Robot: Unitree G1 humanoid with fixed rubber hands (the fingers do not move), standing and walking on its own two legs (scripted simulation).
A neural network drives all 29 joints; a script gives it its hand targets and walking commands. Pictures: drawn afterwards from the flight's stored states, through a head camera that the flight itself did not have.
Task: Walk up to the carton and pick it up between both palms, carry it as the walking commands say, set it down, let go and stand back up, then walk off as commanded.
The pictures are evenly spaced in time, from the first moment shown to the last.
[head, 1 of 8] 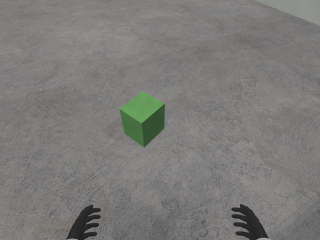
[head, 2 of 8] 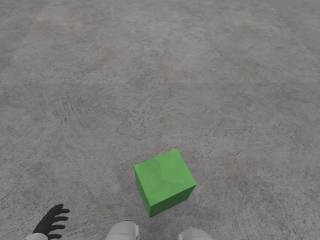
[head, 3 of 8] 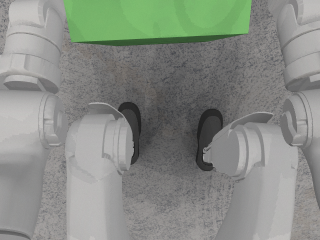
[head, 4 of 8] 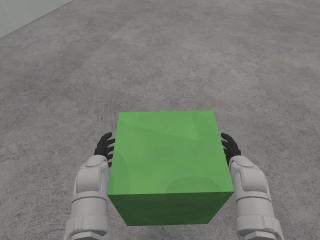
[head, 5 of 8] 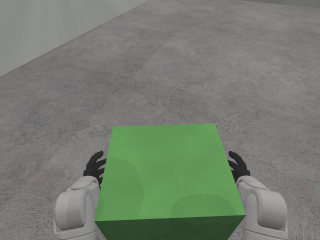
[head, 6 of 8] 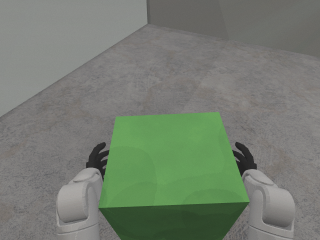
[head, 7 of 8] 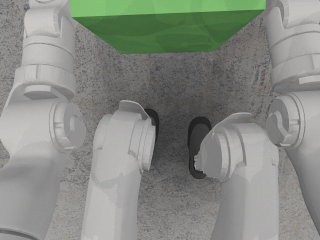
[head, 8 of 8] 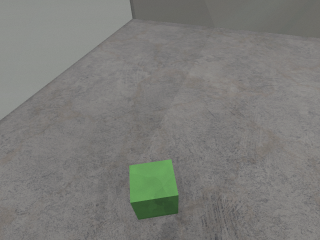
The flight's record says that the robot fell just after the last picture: no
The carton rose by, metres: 0.65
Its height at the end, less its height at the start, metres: +0.00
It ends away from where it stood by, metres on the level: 3.23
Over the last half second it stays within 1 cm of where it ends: yes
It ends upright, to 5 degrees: yes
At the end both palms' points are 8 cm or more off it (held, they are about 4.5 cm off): yes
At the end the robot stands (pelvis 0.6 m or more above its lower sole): yes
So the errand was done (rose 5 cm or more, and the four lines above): yes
